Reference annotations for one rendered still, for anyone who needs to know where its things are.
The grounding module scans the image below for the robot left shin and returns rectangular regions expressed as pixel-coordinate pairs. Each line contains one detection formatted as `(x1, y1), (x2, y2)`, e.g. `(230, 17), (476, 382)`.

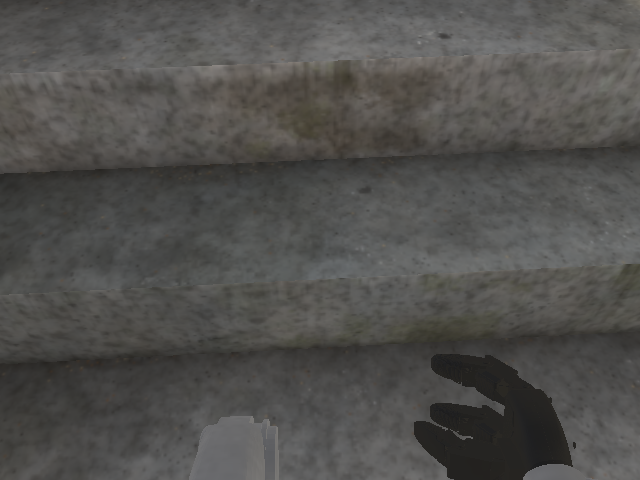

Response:
(198, 425), (212, 449)

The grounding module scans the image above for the robot left thigh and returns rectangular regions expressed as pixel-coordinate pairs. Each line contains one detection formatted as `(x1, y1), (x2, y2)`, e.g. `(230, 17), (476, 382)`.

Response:
(189, 416), (279, 480)

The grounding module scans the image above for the robot right hand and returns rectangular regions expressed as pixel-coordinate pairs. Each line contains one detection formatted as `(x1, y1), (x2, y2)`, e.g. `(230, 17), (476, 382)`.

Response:
(414, 354), (576, 480)

